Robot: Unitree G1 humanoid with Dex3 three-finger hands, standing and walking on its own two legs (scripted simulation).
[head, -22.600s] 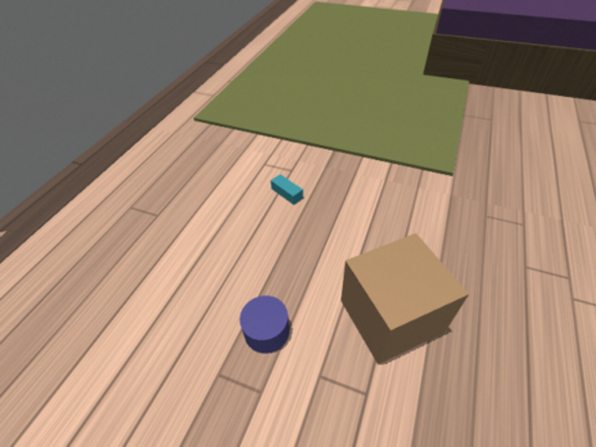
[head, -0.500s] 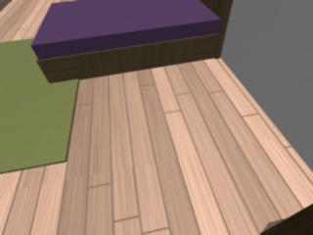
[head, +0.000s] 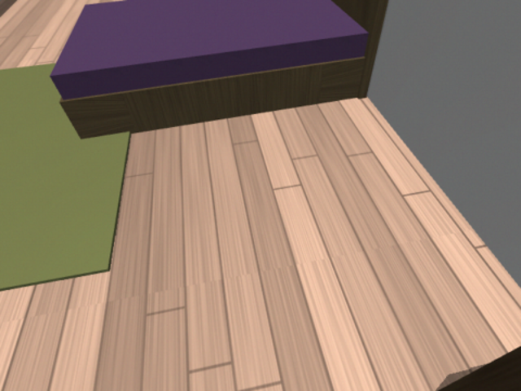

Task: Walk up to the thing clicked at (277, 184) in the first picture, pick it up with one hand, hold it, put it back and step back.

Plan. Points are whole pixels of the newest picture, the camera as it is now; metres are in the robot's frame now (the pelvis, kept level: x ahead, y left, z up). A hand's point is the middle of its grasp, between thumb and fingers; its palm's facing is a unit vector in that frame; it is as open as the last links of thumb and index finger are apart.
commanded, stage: stand
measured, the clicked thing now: out of the picture +0.20 +1.42 -0.75
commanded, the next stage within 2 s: walk up in 1.04 s
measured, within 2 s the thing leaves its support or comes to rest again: neither
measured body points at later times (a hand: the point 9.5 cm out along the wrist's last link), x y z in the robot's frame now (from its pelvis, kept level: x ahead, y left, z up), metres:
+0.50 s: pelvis +0.00 +0.00 +0.00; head +0.01 +0.00 +0.45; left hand +0.08 +0.30 -0.13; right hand +0.07 -0.30 -0.14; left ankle -0.04 +0.15 -0.75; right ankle +0.02 -0.12 -0.75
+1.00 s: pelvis -0.01 +0.00 +0.00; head +0.00 -0.01 +0.45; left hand +0.07 +0.30 -0.13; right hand +0.06 -0.30 -0.14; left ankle -0.04 +0.15 -0.75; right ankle +0.02 -0.12 -0.75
